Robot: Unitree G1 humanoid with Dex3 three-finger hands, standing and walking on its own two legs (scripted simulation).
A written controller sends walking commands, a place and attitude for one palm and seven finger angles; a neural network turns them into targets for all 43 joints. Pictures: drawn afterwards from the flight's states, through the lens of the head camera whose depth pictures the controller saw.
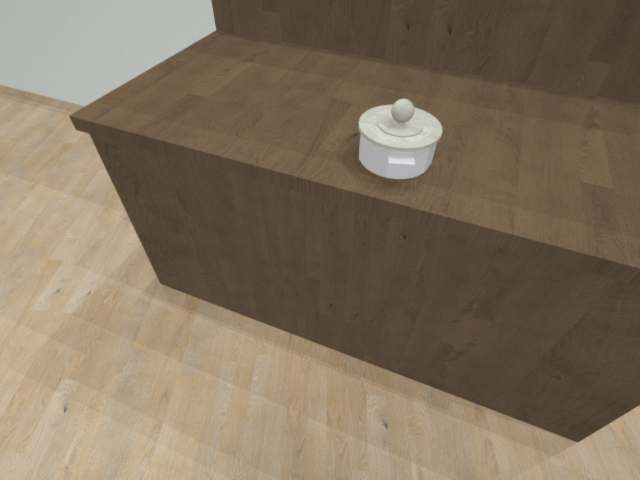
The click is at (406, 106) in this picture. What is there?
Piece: lid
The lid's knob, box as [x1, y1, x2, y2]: [391, 99, 413, 122]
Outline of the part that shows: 407,99 399,99 392,106 391,113 394,119 397,121 406,121 413,114 413,105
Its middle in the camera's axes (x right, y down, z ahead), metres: +0.17 -0.26 +0.79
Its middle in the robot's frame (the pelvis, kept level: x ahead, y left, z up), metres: +0.78 -0.13 +0.09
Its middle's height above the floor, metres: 0.86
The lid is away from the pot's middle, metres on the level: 0.00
